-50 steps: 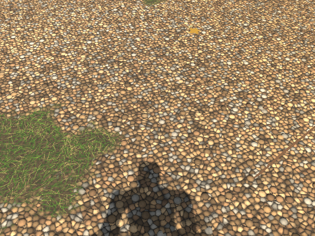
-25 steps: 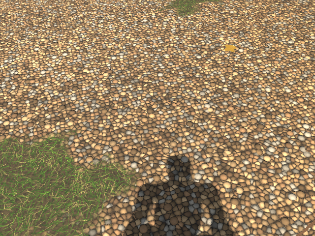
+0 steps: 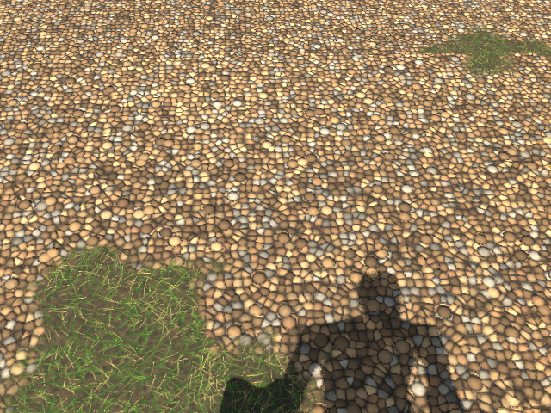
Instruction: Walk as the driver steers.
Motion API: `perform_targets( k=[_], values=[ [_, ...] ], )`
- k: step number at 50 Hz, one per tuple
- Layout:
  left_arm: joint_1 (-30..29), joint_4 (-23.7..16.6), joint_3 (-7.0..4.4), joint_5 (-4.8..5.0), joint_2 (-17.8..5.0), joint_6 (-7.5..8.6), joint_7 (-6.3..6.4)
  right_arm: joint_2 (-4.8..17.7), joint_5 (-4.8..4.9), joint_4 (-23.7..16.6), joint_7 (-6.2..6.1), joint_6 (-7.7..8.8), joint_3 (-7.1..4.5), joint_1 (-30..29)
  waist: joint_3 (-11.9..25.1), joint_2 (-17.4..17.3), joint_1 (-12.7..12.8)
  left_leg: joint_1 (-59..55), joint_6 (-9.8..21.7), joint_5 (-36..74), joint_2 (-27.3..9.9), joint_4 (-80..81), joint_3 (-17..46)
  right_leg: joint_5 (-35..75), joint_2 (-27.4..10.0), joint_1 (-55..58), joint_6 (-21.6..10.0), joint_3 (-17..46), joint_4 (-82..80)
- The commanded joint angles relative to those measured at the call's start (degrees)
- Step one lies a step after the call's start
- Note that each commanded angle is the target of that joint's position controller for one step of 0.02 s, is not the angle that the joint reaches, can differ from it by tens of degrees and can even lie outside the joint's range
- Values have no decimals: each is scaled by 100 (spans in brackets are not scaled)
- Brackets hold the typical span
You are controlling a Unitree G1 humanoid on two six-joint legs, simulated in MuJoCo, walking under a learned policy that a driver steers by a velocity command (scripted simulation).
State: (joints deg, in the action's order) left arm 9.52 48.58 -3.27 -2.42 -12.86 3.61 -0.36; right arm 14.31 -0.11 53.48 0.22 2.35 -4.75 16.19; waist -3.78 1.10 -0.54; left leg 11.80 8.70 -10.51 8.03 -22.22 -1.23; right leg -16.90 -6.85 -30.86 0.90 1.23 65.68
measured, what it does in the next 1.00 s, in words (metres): walks ahead, turning left: right foot, then left foot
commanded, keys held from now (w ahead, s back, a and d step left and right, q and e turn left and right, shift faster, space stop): w+q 0.50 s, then w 0.50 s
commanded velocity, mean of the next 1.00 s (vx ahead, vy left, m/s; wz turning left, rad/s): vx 0.50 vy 0.00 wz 0.42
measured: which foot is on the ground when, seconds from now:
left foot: down 0.00-0.36, up 0.38-0.84, down 0.86-1.00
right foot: up 0.00-0.34, down 0.36-0.88, up 0.90-1.00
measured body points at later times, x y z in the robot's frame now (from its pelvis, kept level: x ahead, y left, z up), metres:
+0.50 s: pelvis +0.29 -0.04 +0.00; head +0.32 -0.04 +0.44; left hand +0.36 +0.25 -0.10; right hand +0.41 -0.30 -0.14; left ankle +0.15 +0.04 -0.65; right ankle +0.36 -0.12 -0.74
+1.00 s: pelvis +0.50 +0.09 +0.00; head +0.52 +0.12 +0.45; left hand +0.42 +0.33 -0.15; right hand +0.72 -0.09 -0.11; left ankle +0.51 +0.17 -0.74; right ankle +0.47 -0.07 -0.65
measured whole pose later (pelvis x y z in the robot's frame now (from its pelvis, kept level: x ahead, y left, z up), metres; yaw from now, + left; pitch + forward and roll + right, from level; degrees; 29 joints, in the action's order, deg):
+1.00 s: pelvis +0.50 +0.09 +0.00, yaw +24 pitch +1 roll -1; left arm 20.0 50.6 -2.2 -0.8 -13.9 2.7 -1.1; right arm 13.3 -1.6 46.4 0.9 3.4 -1.6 11.3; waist -1.8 1.1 1.8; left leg 16.3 4.5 -10.8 2.0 -26.0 -4.2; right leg -21.2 -3.1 -20.8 -2.8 -2.1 62.3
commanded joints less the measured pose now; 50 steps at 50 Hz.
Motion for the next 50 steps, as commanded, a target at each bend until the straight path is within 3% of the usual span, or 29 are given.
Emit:
perform_targets(
  k=[1, 6, 12, 14, 15, 16, 17, 18, 19, 20, 21, 22, 24, 27, 29, 34, 39, 41, 42, 43, 44, 45, 46, 47, 48, 50],
  values=[
    [307, -256, -76, -43, -379, -159, -43, 781, 35, -312, -27, 171, -139, 276, 326, -210, 136, -362, 675, 2281, -1442, 970, 1490, 438, -7, -454, 192, -147, -428],
    [-839, -718, -49, -8, -481, -180, -77, 801, 10, -314, -35, 122, -125, 930, 161, -437, -282, -954, 456, 2172, -1409, 965, 1775, 1259, 131, -1168, 247, -126, -1546],
    [-1744, -1188, 66, 66, -504, -66, -137, 895, -72, -374, -106, 98, -129, 1294, 62, -558, -543, -1547, 461, 2708, -1516, 566, 2094, 1453, 497, -1031, 76, -130, -2794],
    [-1534, -1227, 56, 96, -622, -12, -121, 995, -87, -454, -150, 107, -152, 1123, 84, -622, -360, -1469, 300, 2951, -1575, 366, 2224, 1330, 589, -394, -61, -44, -3251],
    [-1133, -1138, 29, 112, -710, 15, -91, 1066, -89, -529, -154, 116, -167, 881, 173, -649, -130, -1217, 154, 3335, -1524, 139, 2180, 1139, 701, 317, -158, -59, -3486],
    [-525, -959, -38, 122, -869, 49, -33, 1150, -94, -590, -127, 139, -186, 709, 453, -623, 122, -1015, 20, 3966, -1403, -400, 2143, 918, 883, 1210, -253, -123, -3568],
    [304, -747, -105, 117, -1015, 112, 40, 1177, -55, -618, -68, 175, -191, 578, 899, -366, 552, -734, -115, 3990, -1083, -1443, 1922, 1129, 820, 2325, -379, -120, -3933],
    [1159, -704, -190, -16, -1365, 161, 145, 814, 8, -772, -3, 221, -91, 638, 1692, 98, 836, 16, -216, 2506, -733, -2941, 1660, 116, -267, 3680, -611, 938, -4053],
    [1172, -777, -285, -159, -1867, 113, 163, 221, 201, -943, -18, 191, 22, 1313, 2290, 1493, 382, 1755, -395, -2002, 187, -4583, 991, -76, -1894, 4912, -1208, 3565, -4560],
    [865, -811, -265, -24, -1538, 26, 117, 736, -18, -842, -67, 117, -21, 1387, 2055, 1087, 191, 2267, -333, -1932, -264, -5227, 947, -711, -1887, 4385, -1374, 4375, -4839],
    [440, -890, -136, 33, -984, 6, 105, 807, -93, -794, -42, 64, -43, 1023, 1162, 391, 109, 2329, -365, -1356, -558, -5227, 848, -855, -1640, 3504, -1269, 3419, -4972],
    [238, -862, -55, 38, -678, 17, 84, 731, -111, -819, 10, 42, -21, 708, 659, 16, 97, 2237, -412, -994, -755, -4952, 760, -368, -1292, 2863, -1138, 2498, -5113],
    [342, -707, -21, 47, -622, 78, 101, 627, -195, -878, 128, -73, -14, 573, 381, 425, -8, 1993, -493, -822, -977, -4629, 661, 594, -880, 2289, -925, 1403, -5341],
    [678, -501, -43, 132, -683, 264, 17, 474, -210, -1009, 234, -186, 30, 361, 403, 475, -47, 2085, -523, -622, -998, -4452, 619, 1718, -821, 2234, -1019, 774, -5492],
    [810, -406, -60, 134, -731, 317, -14, 409, -221, -1123, 273, -189, 67, 29, 338, 431, -20, 2415, -566, -321, -1012, -4178, 662, 1837, -821, 2332, -1105, 494, -5649],
    [1045, -184, -54, 153, -759, 292, -61, 246, -214, -1405, 339, -112, 215, -984, 110, 395, 131, 2329, -693, 603, -1022, -2416, 278, 2088, -529, 2353, -1016, -312, -5806],
    [1572, 122, -98, 163, -996, 183, -35, 293, -226, -1615, 330, -45, 292, -1647, 23, 455, 311, 1790, -510, 305, -995, -1260, -245, 2668, -771, 2859, -969, -370, -5552],
    [1618, 217, -112, 162, -1089, 104, -15, 366, -262, -1558, 274, 2, 266, -1446, 137, 492, 182, 1355, -333, -132, -811, -929, -367, 3658, -829, 3153, -921, -424, -5017],
    [1594, 256, -104, 186, -1097, 62, -7, 394, -293, -1376, 235, 54, 232, -912, 410, 398, -92, 639, -221, -31, -636, -535, -445, 4320, -712, 3157, -844, -591, -4291],
    [1636, 258, -52, 206, -970, 41, -2, 563, -362, -1043, 176, 119, 149, -34, 957, 169, -416, -601, -82, 80, -617, -366, -356, 4177, -468, 2744, -722, -801, -3236],
    [1516, -6, 40, 202, -716, 52, -7, 1021, -462, -868, 88, 154, 24, 1014, 1732, -522, -829, -2042, 214, -457, -1965, -262, 1124, 2204, -209, 1624, -576, -975, -1542],
    [1973, -197, 117, 281, -263, 46, -62, 1611, -341, -823, 20, 100, -118, 1105, 2134, -1817, -514, -3125, 919, -468, -3324, 479, 3733, -1451, 813, -345, -377, -860, 198],
    [1416, -142, -47, 141, -883, -19, -1, 1351, -127, -850, -2, 66, -100, 863, 1586, -771, -584, -2678, 805, -283, -3046, 523, 3438, -1221, 528, -894, -450, -99, 586],
    [1109, -247, -40, 185, -784, 17, -39, 1024, -108, -847, -1, 90, 5, 452, 918, -637, -363, -1997, 648, 225, -2756, 579, 2576, -708, 329, -945, -498, -6, 455],
    [1087, -203, -12, 213, -676, 38, -61, 732, -119, -834, 29, 126, 83, 184, 620, -468, -158, -1376, 469, 729, -2472, 781, 2022, -377, 181, -669, -480, -9, 113],
    [1321, -42, -1, 90, -563, -99, -104, 466, -80, -793, 22, 196, 161, -76, 419, -601, 155, -675, 228, 1046, -2072, 1094, 1322, -120, 57, -109, -359, -50, -283]
  ],
)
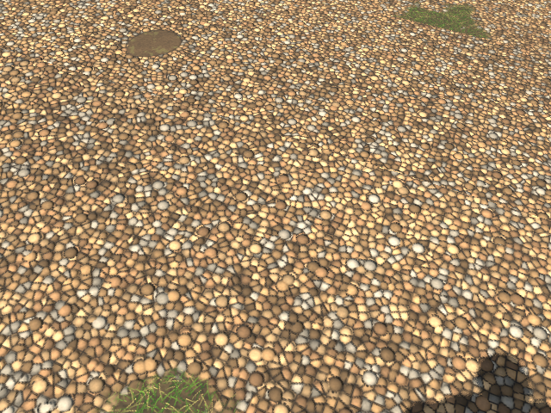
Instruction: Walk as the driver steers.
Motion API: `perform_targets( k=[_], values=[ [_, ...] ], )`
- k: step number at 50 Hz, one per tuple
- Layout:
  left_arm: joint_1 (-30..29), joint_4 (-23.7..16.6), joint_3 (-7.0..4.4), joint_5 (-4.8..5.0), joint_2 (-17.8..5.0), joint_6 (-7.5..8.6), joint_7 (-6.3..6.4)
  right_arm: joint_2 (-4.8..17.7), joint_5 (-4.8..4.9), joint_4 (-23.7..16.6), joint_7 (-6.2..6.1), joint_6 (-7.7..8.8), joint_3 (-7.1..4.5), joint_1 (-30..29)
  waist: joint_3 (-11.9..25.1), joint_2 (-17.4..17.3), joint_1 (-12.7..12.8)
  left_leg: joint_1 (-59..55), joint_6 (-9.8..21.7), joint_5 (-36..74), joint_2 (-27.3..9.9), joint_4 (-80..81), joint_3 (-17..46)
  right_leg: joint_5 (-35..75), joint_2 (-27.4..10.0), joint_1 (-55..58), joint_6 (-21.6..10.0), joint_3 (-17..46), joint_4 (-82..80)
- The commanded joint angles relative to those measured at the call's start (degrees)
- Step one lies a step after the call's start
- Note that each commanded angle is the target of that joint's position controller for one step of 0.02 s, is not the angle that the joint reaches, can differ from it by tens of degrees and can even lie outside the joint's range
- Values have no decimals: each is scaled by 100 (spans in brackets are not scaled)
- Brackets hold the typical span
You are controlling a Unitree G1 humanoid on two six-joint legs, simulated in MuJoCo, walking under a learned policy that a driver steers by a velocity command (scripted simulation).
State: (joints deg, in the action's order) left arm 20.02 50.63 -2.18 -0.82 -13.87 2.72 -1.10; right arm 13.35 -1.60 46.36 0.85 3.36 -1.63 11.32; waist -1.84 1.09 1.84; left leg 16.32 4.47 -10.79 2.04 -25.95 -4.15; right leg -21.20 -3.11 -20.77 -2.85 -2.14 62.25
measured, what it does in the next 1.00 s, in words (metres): walks ahead: right foot, then left foot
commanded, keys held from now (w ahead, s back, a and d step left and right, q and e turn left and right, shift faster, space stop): w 0.74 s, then w+e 0.26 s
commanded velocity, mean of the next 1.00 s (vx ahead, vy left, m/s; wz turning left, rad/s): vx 0.50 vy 0.00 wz -0.04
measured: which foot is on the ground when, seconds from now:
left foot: down 0.00-0.42, up 0.44-0.94, down 0.96-1.00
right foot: up 0.00-0.38, down 0.40-0.98, up 1.00-1.00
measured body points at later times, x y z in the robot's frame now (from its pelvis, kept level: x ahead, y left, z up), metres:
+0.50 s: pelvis +0.27 -0.05 -0.01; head +0.30 -0.06 +0.44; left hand +0.41 +0.21 -0.12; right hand +0.25 -0.30 -0.16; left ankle +0.10 +0.07 -0.65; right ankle +0.34 -0.12 -0.74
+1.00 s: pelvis +0.53 -0.02 -0.02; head +0.57 -0.01 +0.43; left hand +0.49 +0.23 -0.16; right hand +0.71 -0.26 -0.11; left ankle +0.64 +0.06 -0.74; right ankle +0.35 -0.11 -0.71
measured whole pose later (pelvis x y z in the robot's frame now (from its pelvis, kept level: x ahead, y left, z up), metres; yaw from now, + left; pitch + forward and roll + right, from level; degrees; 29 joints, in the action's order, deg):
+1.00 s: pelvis +0.53 -0.02 -0.02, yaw -6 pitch +1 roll -1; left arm 25.5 57.8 -2.4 0.0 -12.2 3.5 0.1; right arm 12.1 -2.6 47.1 0.4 5.0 -1.4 1.2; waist -3.3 0.2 4.0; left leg 25.1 3.5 -7.2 -0.9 -31.7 -4.3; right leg -26.0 2.3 -4.7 -3.7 0.7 41.0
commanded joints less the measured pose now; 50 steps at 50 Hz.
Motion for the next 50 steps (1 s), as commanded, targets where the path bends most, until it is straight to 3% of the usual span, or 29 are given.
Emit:
perform_targets(
  k=[1, 4, 8, 11, 15, 18, 19, 20, 21, 22, 23, 24, 25, 27, 30, 33, 37, 42, 45, 46, 47, 48, 49, 50],
  values=[
    [293, -218, -113, -99, -417, -66, -63, 549, 70, -35, -43, 140, -146, 476, 239, -603, -49, -1018, 675, 1270, -1413, 1568, 1494, 413, -281, -1002, 61, 234, 36],
    [-154, -340, -123, -134, -359, -133, -128, 694, 132, 177, -54, 215, -197, 764, 20, -492, -36, -1008, 791, 1394, -1353, 1879, 1223, 903, -351, -1404, 197, 160, -248],
    [-1041, -600, -94, -115, -328, -132, -126, 662, 124, 401, -47, 207, -185, 1125, -240, -423, -214, -1250, 797, 1571, -1260, 2002, 943, 1603, -399, -1885, 314, 79, -1146],
    [-1609, -773, -31, -93, -261, -106, -128, 713, 106, 559, -51, 211, -185, 1380, -328, -450, -366, -1451, 742, 1918, -1242, 1962, 750, 1974, -276, -1755, 262, -64, -1930],
    [-2085, -973, -16, -83, -335, -66, -110, 796, 58, 784, -104, 185, -191, 1652, -446, -471, -465, -2026, 669, 2428, -1424, 1748, 695, 1855, -105, -1624, 26, -170, -2615],
    [-1737, -914, -64, -82, -430, -5, -55, 921, 30, 864, -151, 170, -212, 1480, -274, -523, -209, -2268, 518, 3954, -1489, 1075, 564, 1273, 201, -843, -261, -317, -2982],
    [-1187, -739, -117, -92, -515, 27, -9, 983, 17, 886, -155, 154, -228, 1397, 30, -529, 39, -2267, 438, 4669, -1414, 383, 477, 1119, 405, -162, -372, -395, -3128],
    [-214, -402, -189, -137, -623, 84, 47, 970, 34, 886, -152, 127, -219, 1308, 559, -353, 455, -1940, 323, 4623, -1166, -759, 263, 1348, 512, 1034, -517, -432, -3469],
    [817, -172, -313, -271, -1061, 129, 119, 770, 79, 735, -147, 136, -148, 1350, 1275, 122, 773, -787, 215, 2841, -870, -2441, 75, 961, -561, 2573, -798, 724, -3536],
    [998, -124, -466, -294, -1690, 116, 108, 173, 253, 660, -87, 141, -52, 2059, 1837, 1541, 380, 1258, -28, -1511, 337, -4501, 8, 614, -2150, 3881, -1552, 3704, -4266],
    [526, -175, -421, -30, -1396, 57, 58, 698, 86, 709, -109, 126, -178, 1691, 1546, 694, 304, 1724, 86, -1704, 120, -4973, 908, 400, -1940, 3427, -1467, 4057, -4664],
    [-88, -263, -323, 13, -1023, 57, 48, 708, 88, 597, -86, 140, -202, 1285, 692, 351, 68, 1911, 114, -1191, -199, -4889, 855, 400, -1782, 2619, -1313, 3042, -4699],
    [-357, -271, -232, -12, -674, 95, 23, 606, 88, 558, -66, 167, -169, 1031, 305, 41, -17, 1782, 110, -823, -413, -4556, 790, 933, -1516, 1980, -1168, 2424, -4910],
    [-485, -140, -139, 1, -392, 167, 49, 447, -22, 606, -17, 41, -144, 1071, 92, 249, -299, 1284, 9, -565, -660, -4018, 709, 1598, -1043, 1284, -860, 1542, -5168],
    [-100, 87, -159, 35, -505, 290, 51, 304, -52, 596, 67, -94, -124, 942, 80, 222, -367, 1301, -139, -328, -712, -3732, 532, 2242, -929, 1179, -921, 1096, -5378],
    [187, 239, -166, 49, -559, 304, 57, 319, -54, 378, 98, -140, -113, 198, -190, 193, -248, 1950, -296, 259, -872, -3127, 385, 2200, -830, 1355, -927, 843, -5632],
    [507, 397, -135, 52, -523, 291, 61, 223, -7, 121, 115, -112, -49, -669, -328, 210, -47, 2060, -403, 909, -815, -1894, 184, 2616, -677, 1613, -832, 518, -5636],
    [904, 580, -131, 7, -591, 241, 117, 257, 14, -142, 85, -49, -19, -1386, -370, 262, 158, 1856, -375, 963, -563, -956, 108, 3400, -797, 2167, -885, 729, -5191],
    [701, 555, -178, -40, -739, 198, 164, 415, 41, -176, 48, 41, -69, -1190, -281, 338, -46, 1298, -234, 405, -414, -577, 185, 3980, -918, 2331, -800, 937, -4712],
    [565, 528, -198, -43, -791, 193, 169, 501, 39, -73, 15, 84, -113, -794, -121, 353, -237, 731, -163, 185, -284, -388, 165, 4428, -875, 2269, -722, 948, -4315],
    [437, 506, -202, -16, -794, 185, 152, 608, 7, 174, -38, 149, -181, -10, 271, 165, -590, -287, -51, 323, -163, 44, 92, 4624, -639, 2070, -614, 795, -3437],
    [382, 391, -160, 36, -639, 202, 130, 944, -120, 396, -122, 225, -295, 940, 939, -203, -927, -1741, 168, 200, -793, 126, 697, 3696, -302, 1236, -493, 584, -2105],
    [869, 144, -24, 253, 19, 196, 113, 1630, -257, 355, -176, 214, -469, 1496, 1882, -1361, -818, -3539, 712, -399, -2561, 372, 2981, 771, 528, -657, -208, 45, -49],
    [873, 185, -139, 140, -407, 133, 160, 1438, -104, 310, -141, 109, -449, 1230, 1970, -1267, -722, -3244, 904, -724, -2843, 986, 4112, -879, 639, -1340, -279, 398, 755]
  ],
)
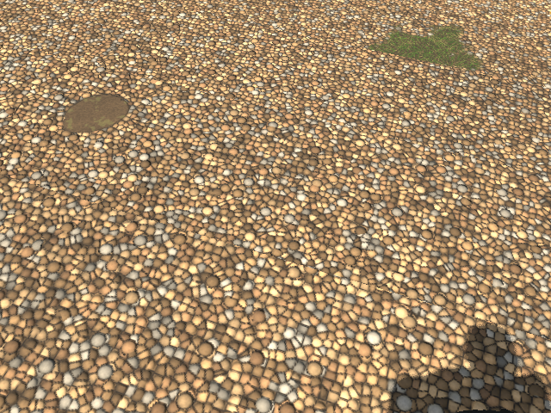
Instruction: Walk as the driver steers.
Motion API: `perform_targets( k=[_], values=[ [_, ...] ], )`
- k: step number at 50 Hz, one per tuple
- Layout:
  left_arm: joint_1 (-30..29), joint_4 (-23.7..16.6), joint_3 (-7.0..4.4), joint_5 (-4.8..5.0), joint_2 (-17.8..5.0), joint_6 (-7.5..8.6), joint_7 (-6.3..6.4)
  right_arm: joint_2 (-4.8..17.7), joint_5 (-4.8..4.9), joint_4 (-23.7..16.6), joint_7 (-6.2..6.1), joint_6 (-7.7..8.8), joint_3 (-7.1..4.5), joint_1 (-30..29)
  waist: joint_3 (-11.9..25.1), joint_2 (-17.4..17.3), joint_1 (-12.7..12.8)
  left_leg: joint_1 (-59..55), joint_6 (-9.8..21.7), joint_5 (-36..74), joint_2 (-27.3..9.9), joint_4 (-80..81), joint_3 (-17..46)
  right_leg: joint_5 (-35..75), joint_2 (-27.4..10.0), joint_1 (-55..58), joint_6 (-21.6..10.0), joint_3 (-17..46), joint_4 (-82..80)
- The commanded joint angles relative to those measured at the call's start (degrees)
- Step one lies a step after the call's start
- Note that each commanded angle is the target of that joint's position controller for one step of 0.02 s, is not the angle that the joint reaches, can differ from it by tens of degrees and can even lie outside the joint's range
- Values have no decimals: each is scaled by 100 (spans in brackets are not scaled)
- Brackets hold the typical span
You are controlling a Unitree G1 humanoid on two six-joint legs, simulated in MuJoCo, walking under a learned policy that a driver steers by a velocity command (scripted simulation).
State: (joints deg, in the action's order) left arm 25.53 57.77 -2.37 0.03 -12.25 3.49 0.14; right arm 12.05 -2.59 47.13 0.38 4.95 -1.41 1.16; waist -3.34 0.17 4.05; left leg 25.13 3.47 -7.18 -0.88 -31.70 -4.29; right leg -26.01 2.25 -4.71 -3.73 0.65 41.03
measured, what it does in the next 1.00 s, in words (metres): walks ahead, turning right: right foot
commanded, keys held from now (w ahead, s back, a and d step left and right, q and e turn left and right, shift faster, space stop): w+e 0.98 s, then e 0.02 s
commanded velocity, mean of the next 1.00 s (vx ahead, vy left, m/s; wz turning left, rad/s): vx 0.50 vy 0.00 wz -0.55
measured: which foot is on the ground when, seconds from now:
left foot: down 0.00-0.52, up 0.54-1.00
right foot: up 0.00-0.48, down 0.50-1.00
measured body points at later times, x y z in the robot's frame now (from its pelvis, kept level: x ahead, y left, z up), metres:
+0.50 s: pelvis +0.24 -0.04 -0.01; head +0.28 -0.06 +0.44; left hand +0.50 +0.13 -0.11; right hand +0.13 -0.27 -0.15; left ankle +0.10 +0.10 -0.72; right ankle +0.33 -0.12 -0.73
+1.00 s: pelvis +0.49 -0.13 +0.01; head +0.51 -0.15 +0.46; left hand +0.61 +0.13 -0.11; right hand +0.56 -0.44 -0.08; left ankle +0.67 -0.11 -0.70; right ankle +0.33 -0.12 -0.72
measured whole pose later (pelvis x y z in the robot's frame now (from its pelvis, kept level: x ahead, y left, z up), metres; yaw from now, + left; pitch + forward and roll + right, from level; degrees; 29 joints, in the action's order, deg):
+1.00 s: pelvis +0.49 -0.13 +0.01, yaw -35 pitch +2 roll -1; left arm 27.3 48.0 -4.1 -0.7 -15.9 1.4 0.8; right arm 14.0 -1.7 39.8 1.6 1.5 -1.3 1.7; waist -1.4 -1.8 5.8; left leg 32.5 -1.0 -5.6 -0.2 -36.7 1.3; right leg -21.2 8.5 1.6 -6.6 11.3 19.6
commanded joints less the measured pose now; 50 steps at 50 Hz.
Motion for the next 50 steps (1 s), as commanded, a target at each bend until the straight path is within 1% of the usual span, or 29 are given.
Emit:
perform_targets(
  k=[1, 2, 3, 5, 9, 12, 15, 19, 20, 22, 23, 24, 25, 26, 27, 28, 29, 30, 31, 33, 36, 38, 41, 42, 44, 46, 48, 49, 50],
  values=[
    [2, -521, -197, -24, -732, -4, 33, 1099, 63, 146, -80, -85, -354, 1710, 1210, -577, -718, -3319, 859, -1536, -2296, 1652, 3286, 6, -277, -3139, -242, 298, 3076],
    [-251, -556, -184, -42, -612, -13, -23, 742, 95, 94, -63, -63, -267, 1315, 624, -356, -608, -2550, 725, -1330, -2017, 1894, 2537, 449, -497, -3076, -218, 281, 2884],
    [-344, -568, -190, -72, -506, -56, -66, 584, 100, 107, -71, -31, -226, 1173, 348, -463, -494, -2082, 547, -987, -1760, 2083, 1943, 682, -639, -2908, -190, 251, 2660],
    [-287, -572, -193, -182, -378, -215, -152, 480, 145, 209, -114, 45, -197, 1224, 184, -620, -305, -1605, 402, -421, -1507, 2266, 1210, 898, -745, -2651, -76, 184, 2529],
    [-881, -849, -201, -188, -332, -351, -244, 606, 178, 350, -116, 190, -255, 1586, 77, -429, -280, -1752, 500, 313, -1477, 2460, 459, 1592, -865, -3247, 64, 109, 2333],
    [-1458, -1085, -177, -179, -302, -360, -297, 559, 148, 446, -108, 170, -241, 1831, -81, -407, -366, -1916, 494, 740, -1373, 2435, -55, 2150, -857, -3566, 141, -8, 1637],
    [-2061, -1326, -98, -198, -214, -355, -350, 649, 149, 466, -126, 162, -254, 1947, -180, -423, -485, -2008, 442, 1152, -1345, 2357, -486, 2637, -768, -3318, 97, -324, 618],
    [-2587, -1617, -71, -231, -265, -350, -375, 850, 141, 580, -181, 80, -310, 2308, -271, -427, -640, -2639, 399, 1873, -1548, 2067, -811, 2253, -621, -3115, -142, -724, -110],
    [-2614, -1658, -84, -244, -299, -346, -373, 879, 138, 602, -196, 39, -319, 2351, -263, -447, -629, -2823, 374, 2267, -1587, 1889, -891, 2008, -546, -3036, -227, -795, -226],
    [-2387, -1643, -139, -258, -388, -344, -336, 1033, 128, 606, -225, -47, -355, 2311, -52, -579, -478, -3069, 300, 3928, -1608, 1167, -1089, 1371, -209, -2513, -445, -1006, -373],
    [-1994, -1552, -191, -253, -466, -326, -306, 1135, 125, 599, -229, -109, -384, 2281, 190, -617, -301, -3122, 279, 4618, -1604, 476, -1152, 1077, 13, -2057, -575, -1070, -457],
    [-1337, -1371, -271, -242, -583, -277, -260, 1230, 132, 562, -214, -183, -405, 2223, 586, -547, -27, -2975, 231, 4662, -1570, -554, -1199, 984, 253, -1302, -727, -1064, -726],
    [-406, -1081, -403, -298, -849, -223, -175, 1200, 162, 469, -191, -217, -397, 2138, 1122, -206, 420, -2138, 29, 3586, -1425, -2061, -1274, 1179, 152, 98, -949, -612, -1267],
    [-190, -1075, -582, -319, -1557, -210, -91, 536, 214, 104, -127, -197, -254, 2271, 1650, 928, 233, 95, -285, -500, -778, -4028, -1187, 784, -1537, 1813, -1516, 1882, -1497],
    [-155, -1238, -632, -133, -1863, -272, -80, 770, 177, -260, -61, -127, -311, 1854, 2051, 938, 244, 1407, -499, -2514, 126, -5124, -1, 1242, -2279, 2323, -2048, 4340, -2421],
    [-294, -1150, -592, -87, -1692, -327, -37, 856, 166, -396, -48, -82, -319, 1233, 1246, 219, 256, 2002, -440, -1914, -253, -5080, 496, 1657, -2118, 1912, -1859, 3370, -2520],
    [-543, -1119, -511, -53, -1382, -312, 1, 771, 212, -384, -48, -10, -270, 1261, 650, 98, 38, 1872, -403, -1418, -453, -4677, 463, 2195, -1939, 1117, -1678, 2638, -2524],
    [-832, -1155, -441, -47, -1129, -276, 15, 757, 181, -286, -61, -3, -278, 1385, 379, -118, -241, 1487, -393, -1201, -633, -4155, 511, 2721, -1564, 483, -1396, 2084, -2570],
    [-1029, -1185, -382, 7, -963, -232, 42, 768, 64, -268, -62, -91, -286, 1508, 295, -63, -462, 1108, -462, -1124, -701, -3866, 537, 3141, -1277, 19, -1260, 1713, -2635],
    [-1012, -1228, -335, 31, -902, -106, 26, 709, -17, -264, -18, -298, -289, 1655, 461, 36, -594, 749, -585, -1027, -703, -3575, 523, 3562, -1030, -276, -1225, 1442, -2680],
    [-651, -1196, -371, 18, -1083, -41, -8, 644, -2, -446, 22, -438, -269, 1248, 322, 83, -509, 1052, -685, -562, -653, -2981, 443, 3331, -863, -418, -1200, 1408, -2850],
    [-346, -1180, -363, 11, -1080, -43, -15, 692, 15, -625, 18, -453, -269, 737, 138, 205, -319, 1430, -709, -161, -623, -2442, 463, 3137, -853, -294, -1152, 1548, -2938],
    [9, -1167, -350, 7, -1073, -40, -11, 707, 23, -828, 30, -436, -242, 139, 91, 294, -98, 1673, -673, 392, -483, -1689, 525, 3132, -844, 70, -1070, 1697, -2872],
    [118, -1178, -349, 26, -1116, -57, 13, 709, -1, -952, 75, -413, -229, -143, 64, 227, 5, 1696, -642, 575, -388, -1419, 508, 3374, -822, 174, -1029, 1754, -2839],
    [244, -1190, -356, 5, -1182, -88, 53, 665, 41, -1075, 129, -359, -189, -390, 72, 315, 70, 1598, -592, 670, -212, -981, 485, 3819, -801, 375, -1002, 1771, -2645],
    [284, -1204, -366, -59, -1216, -126, 58, 614, 49, -1127, 140, -316, -130, -454, 154, 472, 104, 1092, -551, 662, 36, -938, 363, 4613, -766, 276, -935, 1706, -2404],
    [135, -1294, -378, -83, -1277, -149, 86, 755, 97, -1190, 123, -265, -136, -332, 157, 483, -51, 581, -461, 272, 131, -704, 476, 4770, -815, 175, -843, 1852, -2184],
    [-134, -1398, -394, -90, -1345, -149, 109, 855, 121, -1141, 106, -243, -161, 44, 175, 488, -286, 21, -392, -22, 193, -441, 566, 4856, -834, -21, -735, 1935, -2012],
    [-374, -1484, -404, -97, -1414, -145, 122, 996, 115, -977, 54, -218, -215, 605, 292, 465, -547, -613, -293, -305, 349, -267, 569, 5561, -736, -102, -596, 1956, -1514]
  ],
)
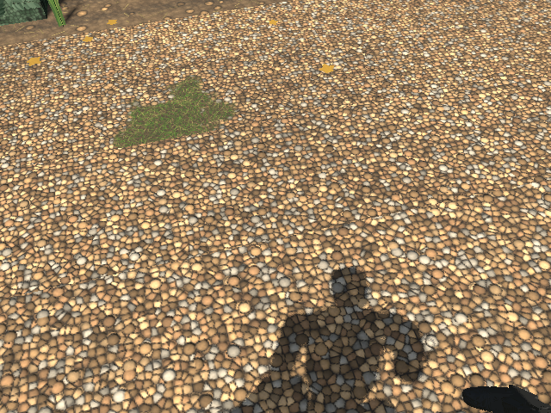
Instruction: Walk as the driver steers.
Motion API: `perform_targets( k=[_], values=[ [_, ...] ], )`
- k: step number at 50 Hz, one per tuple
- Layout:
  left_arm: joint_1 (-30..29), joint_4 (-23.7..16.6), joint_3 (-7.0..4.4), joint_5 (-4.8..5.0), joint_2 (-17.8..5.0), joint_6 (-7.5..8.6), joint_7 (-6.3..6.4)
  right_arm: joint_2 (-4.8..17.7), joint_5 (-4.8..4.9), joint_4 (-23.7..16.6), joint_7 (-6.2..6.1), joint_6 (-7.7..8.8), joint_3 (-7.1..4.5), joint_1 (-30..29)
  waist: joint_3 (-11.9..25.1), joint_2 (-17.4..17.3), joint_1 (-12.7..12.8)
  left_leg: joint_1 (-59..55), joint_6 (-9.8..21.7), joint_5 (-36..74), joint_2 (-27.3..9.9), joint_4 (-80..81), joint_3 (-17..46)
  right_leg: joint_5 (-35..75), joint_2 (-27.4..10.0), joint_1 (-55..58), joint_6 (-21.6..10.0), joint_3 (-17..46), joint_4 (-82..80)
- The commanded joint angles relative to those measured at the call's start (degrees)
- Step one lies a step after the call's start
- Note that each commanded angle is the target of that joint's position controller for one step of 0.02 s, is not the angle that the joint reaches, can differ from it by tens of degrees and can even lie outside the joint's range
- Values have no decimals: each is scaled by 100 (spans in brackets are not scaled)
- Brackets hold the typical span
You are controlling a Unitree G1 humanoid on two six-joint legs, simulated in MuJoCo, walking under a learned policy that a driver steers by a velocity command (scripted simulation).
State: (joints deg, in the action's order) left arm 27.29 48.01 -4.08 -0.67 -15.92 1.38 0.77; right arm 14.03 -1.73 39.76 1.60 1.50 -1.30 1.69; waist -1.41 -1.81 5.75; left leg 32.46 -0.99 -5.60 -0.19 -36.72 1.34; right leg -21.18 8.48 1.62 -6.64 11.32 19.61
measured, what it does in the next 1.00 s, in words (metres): steps on the spot: left foot, then right foot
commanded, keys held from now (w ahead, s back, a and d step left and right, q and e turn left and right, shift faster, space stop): e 0.26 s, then q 0.74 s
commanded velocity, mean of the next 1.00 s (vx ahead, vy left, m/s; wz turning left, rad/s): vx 0.11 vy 0.00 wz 0.02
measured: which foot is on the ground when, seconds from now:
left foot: up 0.00-0.02, down 0.04-0.54, up 0.56-0.88, down 0.90-1.00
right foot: down 0.00-0.04, up 0.06-0.52, down 0.54-0.88, up 0.90-1.00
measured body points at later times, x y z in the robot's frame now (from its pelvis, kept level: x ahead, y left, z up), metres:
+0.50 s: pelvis +0.12 +0.00 +0.01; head +0.14 +0.01 +0.46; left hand +0.32 +0.21 -0.11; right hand +0.12 -0.25 -0.12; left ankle +0.14 +0.11 -0.73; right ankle +0.14 -0.13 -0.72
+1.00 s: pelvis +0.08 +0.01 +0.01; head +0.09 +0.04 +0.46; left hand +0.19 +0.30 -0.11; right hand +0.21 -0.26 -0.08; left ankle +0.06 +0.08 -0.73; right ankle +0.11 -0.12 -0.68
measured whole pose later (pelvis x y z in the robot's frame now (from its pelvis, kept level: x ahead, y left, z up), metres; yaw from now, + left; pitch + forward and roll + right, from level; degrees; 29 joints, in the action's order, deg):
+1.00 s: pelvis +0.08 +0.01 +0.01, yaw +7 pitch +0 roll -1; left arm 8.5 42.1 -3.4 -0.5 -17.5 -3.9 1.1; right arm 16.5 -0.3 37.9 1.3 -3.6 -2.2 16.0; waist -2.0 2.7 -0.5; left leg 12.2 4.5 -16.1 3.6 -28.3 1.6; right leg -24.0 -0.8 -26.5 1.8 -0.4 52.4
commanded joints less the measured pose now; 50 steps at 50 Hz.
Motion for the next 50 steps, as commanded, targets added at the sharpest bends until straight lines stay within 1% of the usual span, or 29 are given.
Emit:
perform_targets(
  k=[1, 2, 3, 4, 5, 6, 7, 9, 13, 17, 20, 23, 25, 26, 27, 28, 29, 30, 32, 35, 41, 43, 44, 45, 46, 47, 48, 49, 50],
  values=[
    [-725, -547, -248, 29, -1125, 92, 42, 946, 6, -93, -127, 187, -290, 1221, 345, 470, -1077, -2046, 247, -230, 273, 745, 29, 5388, -1099, -778, -146, 762, 1585],
    [-733, -671, -175, 134, -855, 130, 3, 1141, -53, -52, -218, 281, -331, 1987, 993, 108, -1380, -3263, 465, -147, -531, 1181, 717, 4323, -795, -1274, 49, 503, 3065],
    [-226, -804, -17, 201, -133, 135, -4, 1472, -70, -151, -295, 278, -338, 2075, 1561, -1054, -943, -4521, 779, 1528, -2214, 1057, 2380, -703, -55, -2581, 259, -285, 4755],
    [485, -764, -126, 99, -666, 93, 46, 1507, 41, -314, -267, 190, -361, 1823, 2006, -1503, -609, -4402, 1507, 2616, -2679, 1240, 4037, -1431, 100, -3204, 268, -321, 5594],
    [284, -519, -187, 4, -889, -27, 80, 936, 106, -401, -235, 135, -243, 1419, 1290, -536, -505, -3729, 1628, 2706, -2465, 1232, 3245, -899, -253, -3350, 347, -262, 5954],
    [-138, -540, -192, -22, -887, -100, 55, 566, 140, -427, -215, 135, -130, 1239, 765, -88, -546, -3130, 1549, 3044, -2167, 1278, 2316, -601, -394, -3315, 429, -413, 5869],
    [-310, -588, -188, 4, -778, -172, 31, 476, 86, -402, -200, 150, -79, 1182, 547, -82, -473, -2794, 1341, 3154, -1895, 1452, 1705, -423, -561, -3242, 490, -478, 5686],
    [-388, -613, -159, 6, -626, -368, -38, 592, 90, -289, -202, 207, -93, 1250, 321, -464, -377, -2309, 1193, 3459, -1593, 1700, 939, -196, -696, -3048, 596, -565, 5411],
    [-707, -716, -161, 46, -579, -513, -109, 720, 46, -254, -214, 242, -131, 1408, 597, -464, -333, -2413, 1295, 3789, -1571, 1788, 299, 255, -671, -3251, 628, -645, 5334],
    [-1243, -803, -59, -14, -364, -552, -84, 691, 59, -111, -200, 204, -87, 1660, 509, -417, -467, -2421, 1411, 3313, -1515, 1949, 165, 491, -592, -3361, 678, -423, 4409],
    [-1523, -763, 122, -47, -54, -550, -85, 555, 61, -59, -176, 184, 25, 1402, 427, -509, -432, -2005, 1256, 2693, -1232, 2076, -145, 658, -744, -2398, 732, -693, 2639],
    [-1701, -741, 170, -37, -112, -501, -40, 864, 71, 94, -111, 48, -73, 1601, 414, -881, -606, -2045, 1280, 2268, -1080, 1838, 156, 480, -653, -1745, 734, -1227, 1634],
    [-1463, -651, 151, -29, -202, -434, 14, 1037, 150, 78, -77, -110, -159, 1549, 313, -774, -467, -1964, 1107, 1352, -1028, 1571, 463, 912, -610, -1230, 625, -1306, 430],
    [-1358, -628, 111, -90, -408, -382, 56, 971, 161, 58, -73, -162, -159, 1671, 314, -555, -470, -1664, 845, 669, -997, 1488, 646, 1307, -966, -721, 540, -895, 31],
    [-1112, -634, 61, -180, -746, -314, 111, 620, 157, -90, -60, -172, -74, 1750, 570, 173, -504, -1343, 564, -335, -681, 820, 423, 2171, -2037, -168, 340, 53, -105],
    [-1584, -700, -33, -29, -1113, -308, 147, 110, 252, -179, -92, -234, 61, 2007, 380, 1250, -851, -951, 350, -2015, 175, 319, -266, 3356, -2654, -598, -291, 507, -146],
    [-1643, -766, -12, 44, -894, -266, 132, 385, 162, -130, -132, -343, 9, 1853, 399, 1398, -544, -1086, 253, -2786, 197, -657, -174, 3517, -2896, -1100, -745, 634, -224],
    [-1730, -785, 48, 31, -677, -220, 120, 616, 171, -149, -127, -397, -98, 1738, 363, 1168, -580, -986, 242, -2748, 212, -1394, -17, 3704, -2797, -1178, -843, 421, -290],
    [-2036, -823, 85, 7, -515, -222, 142, 769, 127, -94, -105, -455, -221, 1834, 400, 1038, -805, -974, 154, -2313, 188, -2089, -35, 4065, -2406, -1288, -658, -308, -232],
    [-2042, -868, 90, 4, -413, -246, 167, 657, 114, -185, -49, -537, -233, 1733, 528, 1052, -757, -1046, 11, -2207, 174, -1809, -208, 4021, -2207, -1055, -542, -775, -17],
    [-1880, -872, -70, -16, -777, -333, 30, 635, 182, -470, 70, -618, -215, 1333, 545, 1181, -510, -1514, 197, -2197, 129, -449, -418, 2873, -2519, -1033, -486, -653, 167],
    [-2044, -881, -101, 18, -892, -382, 51, 552, 179, -410, 51, -562, -198, 1570, 532, 995, -743, -2091, 344, -1404, 249, 698, -600, 2364, -2372, -1348, -177, -933, 523],
    [-1940, -831, -116, 22, -872, -389, 53, 647, 107, -409, 21, -512, -214, 1618, 404, 648, -795, -2443, 459, -946, 158, 1520, -175, 1646, -2199, -1794, 194, -1168, 945],
    [-1741, -909, -58, -42, -561, -410, 25, 1150, 36, -488, -17, -449, -317, 1664, 297, -700, -697, -2918, 742, -673, -1134, 2270, 1745, 127, -1601, -2867, 687, -1727, 2285],
    [-2358, -1323, 10, -40, -438, -462, 92, 2037, 106, -483, 7, -465, -570, 1913, -150, -1373, -971, -2530, 1540, 1097, -2163, 2285, 3167, -1458, -629, -3946, 892, -1554, 2899],
    [-2552, -1312, -6, -61, -624, -498, 90, 1827, 83, -445, -15, -450, -550, 2057, -134, -777, -1015, -2631, 1781, 1363, -2008, 2186, 2885, -1237, -876, -4010, 881, -955, 3687],
    [-2391, -1212, -36, 29, -676, -480, 47, 1497, 146, -485, -55, -440, -456, 1749, -108, -493, -793, -2559, 1701, 1172, -1662, 2150, 2373, -728, -951, -3928, 871, -805, 3906],
    [-2216, -1092, -65, 76, -750, -431, 24, 1287, 150, -548, -85, -447, -393, 1351, -130, -351, -576, -2492, 1452, 995, -1284, 2156, 1977, -252, -1009, -3811, 872, -772, 3824],
    [-2115, -1034, -92, 17, -820, -417, 13, 1243, 185, -596, -124, -418, -374, 1184, -30, -482, -530, -2624, 1339, 1290, -1085, 2096, 1784, 16, -987, -3773, 885, -824, 3882]
  ],
)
